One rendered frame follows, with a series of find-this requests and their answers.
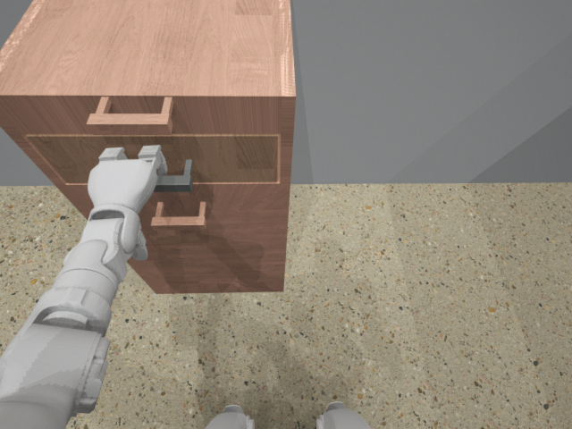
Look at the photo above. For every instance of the drawer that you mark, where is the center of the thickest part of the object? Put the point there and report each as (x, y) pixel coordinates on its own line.
(215, 157)

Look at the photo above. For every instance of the cabinet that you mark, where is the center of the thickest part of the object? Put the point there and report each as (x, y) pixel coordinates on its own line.
(217, 67)

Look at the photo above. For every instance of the left robot upper arm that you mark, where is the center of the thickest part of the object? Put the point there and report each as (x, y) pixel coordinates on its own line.
(53, 374)

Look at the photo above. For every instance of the handle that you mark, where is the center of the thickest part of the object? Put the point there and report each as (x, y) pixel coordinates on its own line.
(178, 223)
(130, 124)
(176, 183)

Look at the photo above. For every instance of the left robot forearm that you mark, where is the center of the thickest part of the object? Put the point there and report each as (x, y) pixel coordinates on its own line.
(84, 289)

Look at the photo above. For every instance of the robot left hand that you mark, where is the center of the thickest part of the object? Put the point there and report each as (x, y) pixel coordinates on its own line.
(127, 182)

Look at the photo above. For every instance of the robot right shin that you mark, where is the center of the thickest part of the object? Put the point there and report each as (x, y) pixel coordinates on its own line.
(335, 405)

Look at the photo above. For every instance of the robot right thigh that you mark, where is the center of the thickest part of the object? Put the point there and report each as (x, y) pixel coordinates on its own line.
(341, 418)

